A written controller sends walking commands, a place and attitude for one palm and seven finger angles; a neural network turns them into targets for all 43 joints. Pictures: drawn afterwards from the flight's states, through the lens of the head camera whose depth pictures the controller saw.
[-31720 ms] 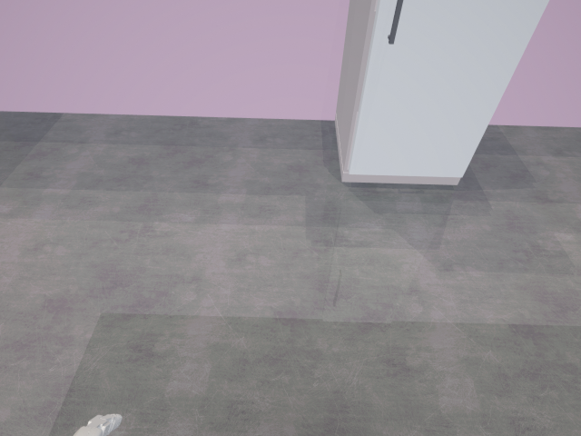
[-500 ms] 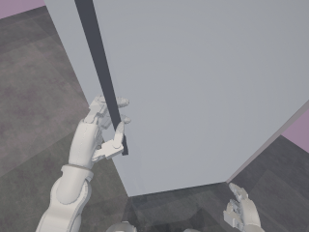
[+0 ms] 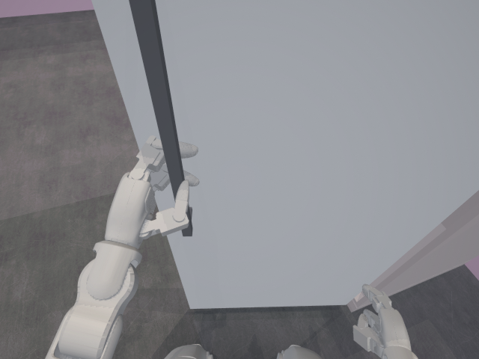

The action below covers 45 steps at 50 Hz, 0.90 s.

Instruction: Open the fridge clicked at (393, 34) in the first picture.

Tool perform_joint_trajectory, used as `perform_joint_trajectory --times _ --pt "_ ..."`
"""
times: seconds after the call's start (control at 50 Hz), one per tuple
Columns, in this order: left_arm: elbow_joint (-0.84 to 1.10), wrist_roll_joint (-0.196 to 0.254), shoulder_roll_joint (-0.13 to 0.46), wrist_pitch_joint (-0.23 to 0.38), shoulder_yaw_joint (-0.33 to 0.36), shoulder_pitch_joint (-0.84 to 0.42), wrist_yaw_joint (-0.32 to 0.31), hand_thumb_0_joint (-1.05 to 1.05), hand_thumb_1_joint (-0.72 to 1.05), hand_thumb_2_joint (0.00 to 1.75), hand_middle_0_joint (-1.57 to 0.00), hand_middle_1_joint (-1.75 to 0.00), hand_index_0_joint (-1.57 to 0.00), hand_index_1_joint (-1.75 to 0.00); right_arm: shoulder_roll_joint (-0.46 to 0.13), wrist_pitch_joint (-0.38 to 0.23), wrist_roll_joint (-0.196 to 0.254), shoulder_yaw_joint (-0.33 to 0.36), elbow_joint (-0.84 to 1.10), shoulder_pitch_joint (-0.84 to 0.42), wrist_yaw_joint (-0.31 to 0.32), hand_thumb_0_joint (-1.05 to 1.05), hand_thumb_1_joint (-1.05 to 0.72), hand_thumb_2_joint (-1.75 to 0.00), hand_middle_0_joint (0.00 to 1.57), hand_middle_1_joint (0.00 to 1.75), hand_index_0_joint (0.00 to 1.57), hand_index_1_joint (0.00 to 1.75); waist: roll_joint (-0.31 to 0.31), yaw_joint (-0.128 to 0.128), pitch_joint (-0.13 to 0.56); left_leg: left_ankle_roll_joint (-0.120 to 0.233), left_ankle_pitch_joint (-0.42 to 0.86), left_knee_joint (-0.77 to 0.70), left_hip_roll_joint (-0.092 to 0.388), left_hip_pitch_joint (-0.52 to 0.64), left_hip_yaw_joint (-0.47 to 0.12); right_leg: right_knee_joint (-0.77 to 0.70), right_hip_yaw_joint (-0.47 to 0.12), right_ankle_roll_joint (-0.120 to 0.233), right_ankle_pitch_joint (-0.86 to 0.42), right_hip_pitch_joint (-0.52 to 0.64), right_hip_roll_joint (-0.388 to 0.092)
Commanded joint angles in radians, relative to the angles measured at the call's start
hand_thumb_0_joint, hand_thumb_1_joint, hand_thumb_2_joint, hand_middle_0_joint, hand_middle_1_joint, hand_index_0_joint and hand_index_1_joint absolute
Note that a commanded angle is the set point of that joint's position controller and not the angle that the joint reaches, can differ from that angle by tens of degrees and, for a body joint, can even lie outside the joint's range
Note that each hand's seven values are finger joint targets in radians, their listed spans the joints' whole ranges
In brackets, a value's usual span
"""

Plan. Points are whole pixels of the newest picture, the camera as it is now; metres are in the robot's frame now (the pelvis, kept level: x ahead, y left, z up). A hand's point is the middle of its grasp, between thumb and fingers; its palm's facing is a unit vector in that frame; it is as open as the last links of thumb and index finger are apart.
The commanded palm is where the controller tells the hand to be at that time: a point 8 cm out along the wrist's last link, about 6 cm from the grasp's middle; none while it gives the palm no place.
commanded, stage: stop walking and hold the door back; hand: left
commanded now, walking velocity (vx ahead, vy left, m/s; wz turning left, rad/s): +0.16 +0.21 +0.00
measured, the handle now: (172, 136) +0.33 +0.12 +0.22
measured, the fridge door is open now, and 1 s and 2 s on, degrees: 72 68 67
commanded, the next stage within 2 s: loosen the grip on the handle in 1.26 s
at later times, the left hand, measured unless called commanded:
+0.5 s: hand (184, 196) +0.29 +0.10 +0.16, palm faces +0.01 -0.98 -0.20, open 6.3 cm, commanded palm +0.29 +0.16 +0.15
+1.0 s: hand (186, 181) +0.31 +0.10 +0.16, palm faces -0.04 -0.99 -0.13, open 5.7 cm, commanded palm +0.29 +0.16 +0.15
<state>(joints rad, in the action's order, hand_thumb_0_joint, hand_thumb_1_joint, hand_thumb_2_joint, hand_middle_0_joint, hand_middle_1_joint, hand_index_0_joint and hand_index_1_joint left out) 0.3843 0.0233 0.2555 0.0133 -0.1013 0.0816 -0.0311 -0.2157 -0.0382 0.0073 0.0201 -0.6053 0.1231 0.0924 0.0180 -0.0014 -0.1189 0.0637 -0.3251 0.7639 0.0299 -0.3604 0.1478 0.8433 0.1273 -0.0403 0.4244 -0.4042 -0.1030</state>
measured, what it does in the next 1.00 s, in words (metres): walks backwards: left foot, then right foot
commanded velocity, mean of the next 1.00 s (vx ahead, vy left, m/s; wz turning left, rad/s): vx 0.15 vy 0.00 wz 0.00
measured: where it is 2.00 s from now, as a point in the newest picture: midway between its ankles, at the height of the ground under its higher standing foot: outside the picture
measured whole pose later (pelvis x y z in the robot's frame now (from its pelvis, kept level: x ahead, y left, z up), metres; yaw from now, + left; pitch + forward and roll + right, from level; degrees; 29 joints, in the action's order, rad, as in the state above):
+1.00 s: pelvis -0.14 +0.02 +0.01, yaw +2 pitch -4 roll -1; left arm -0.77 0.04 0.19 0.08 0.06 -0.80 -0.05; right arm -0.28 -0.06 0.03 0.01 -0.75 0.19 0.11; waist -0.02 0.08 -0.13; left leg -0.01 -0.37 0.69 0.06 -0.30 0.08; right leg 0.60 0.09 -0.01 0.20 -0.33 -0.05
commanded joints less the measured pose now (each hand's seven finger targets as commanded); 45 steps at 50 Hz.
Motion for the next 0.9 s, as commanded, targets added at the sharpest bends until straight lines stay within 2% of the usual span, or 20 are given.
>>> perform_joint_trajectory --times 0.0,0.08,0.1,0.12,0.14,0.16,0.18,0.24,0.34,0.44,0.46,0.48,0.5,0.56,0.62,0.68,0.74,0.78,0.82,0.88 --pt "0.005 0.019 0.015 0.065 0.066 -0.534 -0.090 0.00 0.90 0.90 -0.45 -1.40 -0.45 -1.40 -0.106 -0.032 0.010 -0.015 0.116 -0.106 0.006 0.00 -0.90 -0.90 0.20 0.30 0.20 0.30 -0.254 0.022 0.243 0.132 0.065 -0.481 0.345 0.064 -0.503 0.195 -0.170 -0.009 0.046 -0.014 0.009" --pt "-0.222 0.020 0.024 0.049 0.075 -0.678 -0.096 0.00 0.90 0.90 -0.45 -1.40 -0.45 -1.40 -0.106 -0.002 0.021 -0.014 0.110 -0.087 0.006 0.00 -0.90 -0.90 0.20 0.30 0.20 0.30 -0.114 -0.026 0.246 0.021 -0.318 -0.337 0.148 -0.147 -0.223 -0.186 -0.043 0.012 -0.006 0.320 0.075" --pt "-0.277 0.017 0.011 0.045 0.057 -0.723 -0.092 0.00 0.90 0.90 -0.45 -1.40 -0.45 -1.40 -0.090 0.007 0.022 -0.013 0.106 -0.086 0.003 0.00 -0.90 -0.90 0.20 0.30 0.20 0.30 0.047 -0.031 0.228 -0.024 -0.315 -0.121 0.049 -0.182 -0.126 -0.366 -0.150 0.053 0.069 0.310 0.008" --pt "-0.338 0.020 0.076 0.039 0.105 -0.757 -0.095 0.00 0.90 0.90 -0.45 -1.40 -0.45 -1.40 -0.074 0.015 0.015 -0.003 0.113 -0.103 0.001 0.00 -0.90 -0.90 0.20 0.30 0.20 0.30 0.364 -0.039 0.157 -0.078 -0.263 0.224 -0.063 -0.239 -0.092 -0.631 -0.578 0.147 0.370 0.154 -0.194" --pt "-0.402 0.038 0.111 0.036 0.142 -0.771 -0.098 0.00 0.90 0.90 -0.45 -1.40 -0.45 -1.40 -0.113 0.009 0.000 -0.004 0.104 -0.126 0.003 0.00 -0.90 -0.90 0.20 0.30 0.20 0.30 0.355 -0.050 0.095 -0.086 -0.163 0.410 -0.061 -0.265 -0.232 -0.764 -0.777 0.145 0.446 0.023 -0.317" --pt "-0.455 0.037 0.183 0.046 0.212 -0.812 -0.105 0.00 0.90 0.90 -0.45 -1.40 -0.45 -1.40 -0.124 0.005 -0.018 0.002 0.049 -0.101 0.006 0.00 -0.90 -0.90 0.20 0.30 0.20 0.30 0.178 -0.031 0.091 -0.096 -0.091 0.441 -0.044 -0.226 -0.259 -0.763 -0.720 0.148 0.381 -0.017 -0.325" --pt "-0.492 0.032 0.127 0.051 0.149 -0.824 -0.089 0.00 0.90 0.90 -0.45 -1.40 -0.45 -1.40 -0.081 0.005 -0.017 -0.014 0.034 -0.093 0.003 0.00 -0.90 -0.90 0.20 0.30 0.20 0.30 0.150 -0.010 0.190 -0.102 -0.027 0.460 -0.037 -0.209 -0.244 -0.697 -0.632 0.140 0.414 0.058 -0.273" --pt "-0.578 0.047 0.137 0.099 0.186 -0.984 -0.081 0.00 0.90 0.90 -0.45 -1.40 -0.45 -1.40 -0.104 0.019 0.000 -0.001 0.017 -0.081 0.001 0.00 -0.90 -0.90 0.20 0.30 0.20 0.30 0.207 0.001 0.239 -0.102 0.003 0.445 -0.018 -0.270 -0.217 -0.600 -0.450 0.108 0.328 0.183 -0.217" --pt "-0.728 0.048 0.188 0.137 0.242 -1.074 -0.076 0.00 0.90 0.90 -0.45 -1.40 -0.45 -1.40 -0.119 0.018 0.011 0.018 0.014 -0.067 0.001 0.00 -0.90 -0.90 0.20 0.30 0.20 0.30 0.238 -0.026 0.332 -0.088 -0.086 0.191 -0.027 -0.218 -0.125 -0.555 -0.392 0.119 0.119 0.365 -0.205" --pt "-0.816 0.051 0.093 0.159 0.178 -1.265 -0.052 0.00 0.90 0.90 -0.45 -1.40 -0.45 -1.40 -0.122 -0.009 0.020 0.023 -0.008 0.014 0.016 0.00 -0.90 -0.90 0.20 0.30 0.20 0.30 0.255 0.007 0.389 -0.055 -0.153 -0.287 -0.083 0.282 0.060 -0.492 -0.172 0.074 0.306 0.075 -0.063" --pt "-0.828 0.063 0.072 0.166 0.164 -1.280 -0.041 0.00 0.90 0.90 -0.45 -1.40 -0.45 -1.40 -0.148 -0.021 0.025 0.032 -0.013 0.037 0.022 0.00 -0.90 -0.90 0.20 0.30 0.20 0.30 0.077 0.025 0.377 -0.038 -0.196 -0.366 -0.011 0.384 -0.029 -0.311 -0.118 0.048 0.223 -0.023 -0.001" --pt "-0.805 0.070 0.018 0.180 0.131 -1.371 -0.032 0.00 0.90 0.90 -0.45 -1.40 -0.45 -1.40 -0.195 -0.026 0.019 0.035 -0.009 0.036 0.017 0.00 -0.90 -0.90 0.20 0.30 0.20 0.30 -0.225 0.031 0.355 0.034 -0.330 -0.501 0.220 0.454 -0.372 -0.014 -0.001 0.008 0.124 -0.203 0.093" --pt "-0.772 0.076 -0.030 0.185 0.085 -1.486 -0.032 0.00 0.90 0.90 -0.45 -1.40 -0.45 -1.40 -0.175 -0.029 0.029 0.022 0.012 0.004 0.012 0.00 -0.90 -0.90 0.20 0.30 0.20 0.30 -0.292 0.029 0.295 0.134 -0.296 -0.597 0.384 0.404 -0.608 0.174 -0.063 0.016 0.075 -0.311 0.092" --pt "-0.886 0.055 -0.008 0.170 0.090 -1.453 -0.026 0.00 0.90 0.90 -0.45 -1.40 -0.45 -1.40 -0.171 -0.027 0.045 0.030 -0.002 0.025 -0.005 0.00 -0.90 -0.90 0.20 0.30 0.20 0.30 0.006 0.005 0.333 0.168 -0.217 -0.543 0.391 0.285 -0.552 0.250 -0.175 0.028 -0.084 -0.224 0.003" --pt "-0.955 0.038 0.058 0.161 0.132 -1.418 -0.032 0.00 0.90 0.90 -0.45 -1.40 -0.45 -1.40 -0.183 -0.020 0.039 0.029 -0.026 0.070 0.000 0.00 -0.90 -0.90 0.20 0.30 0.20 0.30 -0.100 -0.004 0.303 0.092 0.146 -0.427 0.303 0.293 -0.261 -0.072 -0.079 0.034 -0.064 -0.070 0.021" --pt "-0.952 0.036 0.026 0.169 0.106 -1.372 -0.016 0.00 0.90 0.90 -0.45 -1.40 -0.45 -1.40 -0.172 -0.036 0.036 0.015 -0.028 0.089 -0.004 0.00 -0.90 -0.90 0.20 0.30 0.20 0.30 -0.186 0.001 0.339 0.042 0.282 -0.336 0.268 0.290 -0.178 -0.291 -0.015 0.037 -0.086 0.105 0.082" --pt "-0.945 0.024 0.123 0.171 0.176 -1.350 -0.034 0.00 0.90 0.90 -0.45 -1.40 -0.45 -1.40 -0.170 -0.044 0.034 0.018 -0.036 0.102 -0.006 0.00 -0.90 -0.90 0.20 0.30 0.20 0.30 -0.050 0.006 0.417 -0.021 0.256 -0.129 0.191 0.097 -0.097 -0.449 -0.125 0.081 -0.195 0.418 0.010" --pt "-0.955 0.013 0.185 0.164 0.227 -1.320 -0.051 0.00 0.90 0.90 -0.45 -1.40 -0.45 -1.40 -0.138 -0.045 0.026 0.025 -0.016 0.087 0.002 0.00 -0.90 -0.90 0.20 0.30 0.20 0.30 0.207 0.002 0.390 -0.079 -0.180 0.129 0.040 -0.158 -0.060 -0.508 -0.402 0.215 -0.375 0.533 -0.237" --pt "-0.960 0.021 0.217 0.138 0.282 -1.244 -0.047 0.00 0.90 0.90 -0.45 -1.40 -0.45 -1.40 -0.155 -0.056 0.032 0.040 -0.023 0.081 0.009 0.00 -0.90 -0.90 0.20 0.30 0.20 0.30 0.245 -0.021 0.375 -0.080 -0.250 0.216 0.056 -0.137 -0.155 -0.513 -0.391 0.219 -0.257 0.448 -0.241" --pt "-0.937 0.026 0.184 0.144 0.267 -1.302 -0.045 0.00 0.90 0.90 -0.45 -1.40 -0.45 -1.40 -0.134 -0.062 0.023 0.009 -0.039 0.061 0.020 0.00 -0.90 -0.90 0.20 0.30 0.20 0.30 0.209 0.004 0.367 -0.078 -0.164 0.117 0.054 -0.056 -0.115 -0.461 -0.251 0.210 -0.312 0.363 -0.191"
